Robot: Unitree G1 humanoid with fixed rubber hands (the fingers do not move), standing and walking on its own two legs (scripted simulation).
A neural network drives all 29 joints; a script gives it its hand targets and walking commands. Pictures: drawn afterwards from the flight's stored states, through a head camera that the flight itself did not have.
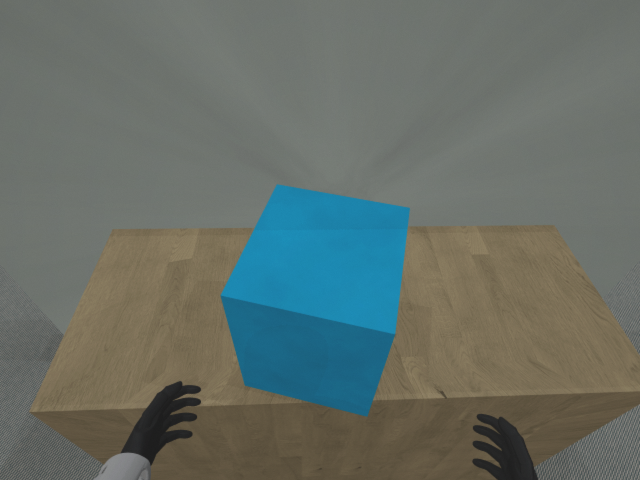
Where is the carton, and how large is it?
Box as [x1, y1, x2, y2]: [220, 184, 409, 416]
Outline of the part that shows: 277,184 220,295 245,385 366,416 395,331 409,208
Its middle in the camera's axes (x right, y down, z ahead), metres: +0.00 +0.09 +0.59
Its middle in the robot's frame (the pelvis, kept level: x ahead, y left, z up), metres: +0.37 +0.02 -0.02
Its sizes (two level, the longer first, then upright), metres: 0.210 0.200 0.250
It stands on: a pedestal, 0.63 m high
